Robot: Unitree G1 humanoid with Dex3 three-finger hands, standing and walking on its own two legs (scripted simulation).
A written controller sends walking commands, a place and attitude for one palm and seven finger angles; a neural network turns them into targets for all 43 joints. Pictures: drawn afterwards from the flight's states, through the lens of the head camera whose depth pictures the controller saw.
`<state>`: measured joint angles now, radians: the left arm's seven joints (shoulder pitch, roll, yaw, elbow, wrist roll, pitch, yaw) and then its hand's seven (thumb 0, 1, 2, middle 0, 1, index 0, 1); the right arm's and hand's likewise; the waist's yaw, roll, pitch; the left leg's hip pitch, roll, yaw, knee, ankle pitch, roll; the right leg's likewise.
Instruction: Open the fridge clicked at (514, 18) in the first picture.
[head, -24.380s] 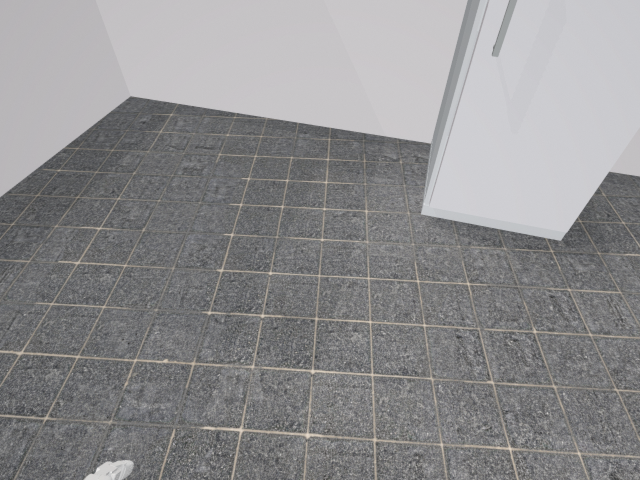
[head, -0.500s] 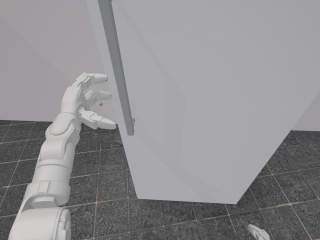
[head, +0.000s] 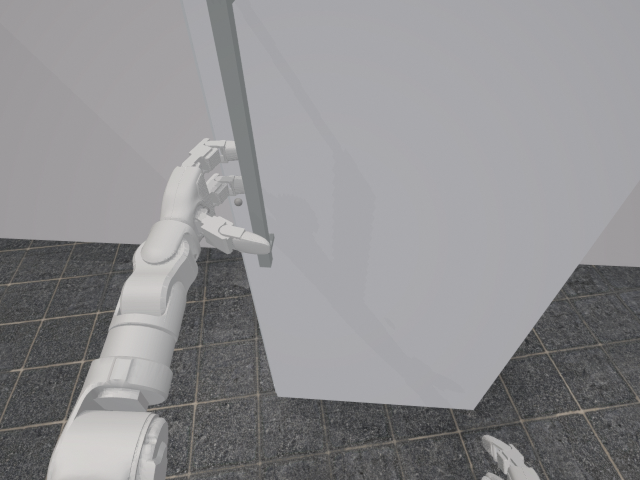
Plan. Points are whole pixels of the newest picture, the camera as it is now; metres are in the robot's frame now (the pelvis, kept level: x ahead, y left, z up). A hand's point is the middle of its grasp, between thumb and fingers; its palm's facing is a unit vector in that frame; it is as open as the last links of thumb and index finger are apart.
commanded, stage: feel for the door with the fingertips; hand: left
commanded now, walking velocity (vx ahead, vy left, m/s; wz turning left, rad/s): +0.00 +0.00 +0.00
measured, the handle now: (252, 156) +0.46 +0.11 +0.19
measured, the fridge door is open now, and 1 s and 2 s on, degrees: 0 0 0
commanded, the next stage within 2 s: slide the fingers in behind the handle in 0.38 s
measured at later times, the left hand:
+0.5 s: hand (236, 193) +0.42 +0.13 +0.16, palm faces -0.03 -1.00 -0.01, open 13.6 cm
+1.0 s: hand (239, 209) +0.39 +0.12 +0.16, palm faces -0.07 -1.00 +0.01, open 13.9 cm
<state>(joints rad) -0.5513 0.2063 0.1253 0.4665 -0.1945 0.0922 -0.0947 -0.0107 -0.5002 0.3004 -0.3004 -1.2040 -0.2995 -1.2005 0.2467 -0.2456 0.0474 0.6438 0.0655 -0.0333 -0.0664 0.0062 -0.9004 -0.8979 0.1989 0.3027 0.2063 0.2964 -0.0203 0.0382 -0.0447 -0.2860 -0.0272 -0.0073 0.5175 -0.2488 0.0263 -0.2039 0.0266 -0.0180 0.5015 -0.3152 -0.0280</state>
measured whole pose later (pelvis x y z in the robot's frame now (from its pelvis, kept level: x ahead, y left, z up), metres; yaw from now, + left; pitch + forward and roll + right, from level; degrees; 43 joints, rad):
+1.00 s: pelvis +0.00 +0.00 +0.00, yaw -1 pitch +1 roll +0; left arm -0.51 0.20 0.13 0.47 -0.19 0.06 -0.09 -0.01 -0.50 0.30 -0.31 -1.21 -0.31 -1.20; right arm 0.27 -0.25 0.04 0.64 0.07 -0.04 -0.06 0.01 -0.90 -0.90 0.20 0.30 0.21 0.30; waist -0.02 0.04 -0.05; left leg -0.29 -0.02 0.00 0.53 -0.26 0.03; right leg -0.21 0.03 -0.01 0.51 -0.32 -0.03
